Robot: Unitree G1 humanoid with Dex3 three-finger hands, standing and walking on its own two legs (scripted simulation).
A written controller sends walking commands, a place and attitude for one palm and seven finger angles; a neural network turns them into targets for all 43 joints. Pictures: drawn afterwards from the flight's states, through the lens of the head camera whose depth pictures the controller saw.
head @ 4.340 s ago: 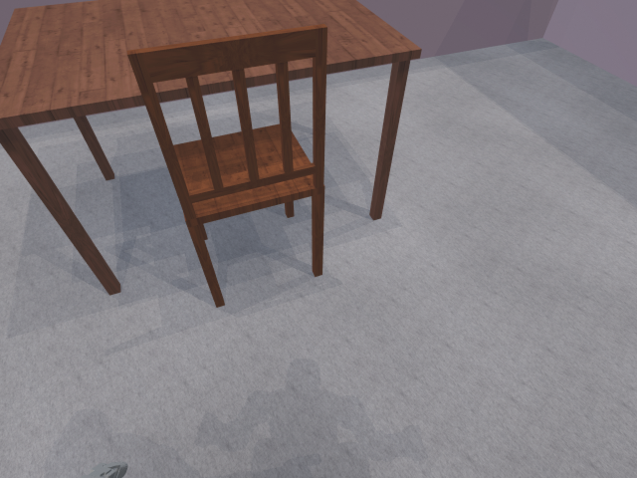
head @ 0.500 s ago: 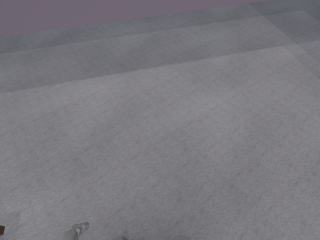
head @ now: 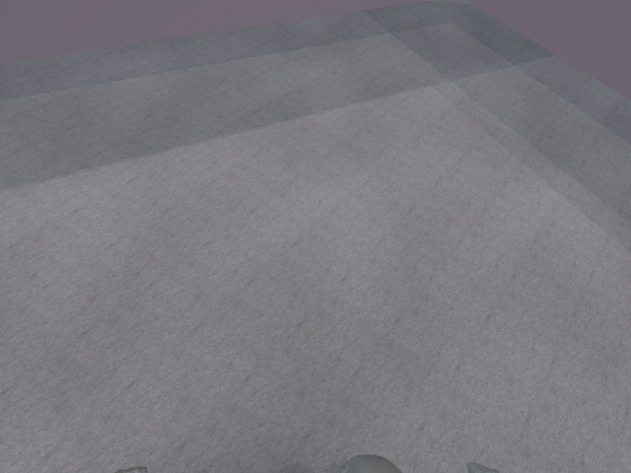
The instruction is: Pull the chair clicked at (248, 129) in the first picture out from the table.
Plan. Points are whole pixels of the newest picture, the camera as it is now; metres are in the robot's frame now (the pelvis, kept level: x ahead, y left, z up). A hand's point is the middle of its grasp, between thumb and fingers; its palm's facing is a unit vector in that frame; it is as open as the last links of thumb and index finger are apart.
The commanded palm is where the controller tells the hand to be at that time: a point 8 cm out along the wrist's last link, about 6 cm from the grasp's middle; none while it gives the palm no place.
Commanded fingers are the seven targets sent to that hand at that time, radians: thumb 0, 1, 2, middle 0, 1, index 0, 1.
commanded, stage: walk to a spot facing it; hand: left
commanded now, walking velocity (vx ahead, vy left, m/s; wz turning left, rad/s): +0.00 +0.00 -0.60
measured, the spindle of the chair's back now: out of the picture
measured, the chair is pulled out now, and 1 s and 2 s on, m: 0.00 0.00 0.00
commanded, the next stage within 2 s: turn to face it in 0.60 s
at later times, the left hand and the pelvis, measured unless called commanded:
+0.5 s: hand (229, 460) +0.15 +0.12 -0.16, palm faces -0.25 -0.94 -0.21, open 7.3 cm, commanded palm none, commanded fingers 0.00 0.90 0.90 -0.20 -0.30 -0.20 -0.30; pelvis +0.05 -0.05 +0.00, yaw -17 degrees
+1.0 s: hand (279, 331) +0.35 +0.08 -0.16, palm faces -0.32 -0.93 -0.18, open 7.3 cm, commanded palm none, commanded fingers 0.00 0.90 0.90 -0.20 -0.30 -0.20 -0.30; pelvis +0.19 -0.05 +0.00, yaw -19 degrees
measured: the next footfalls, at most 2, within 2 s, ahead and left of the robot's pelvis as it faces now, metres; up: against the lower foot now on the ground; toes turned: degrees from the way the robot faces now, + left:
right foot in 0.32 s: +0.01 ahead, -0.16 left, +0.00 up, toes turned -19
left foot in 0.70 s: +0.28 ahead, +0.03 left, +0.00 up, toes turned -13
